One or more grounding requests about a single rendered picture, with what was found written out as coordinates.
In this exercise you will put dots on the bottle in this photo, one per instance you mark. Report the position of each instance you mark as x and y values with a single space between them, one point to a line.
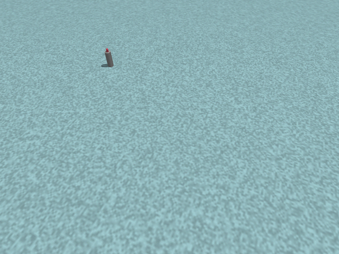
109 58

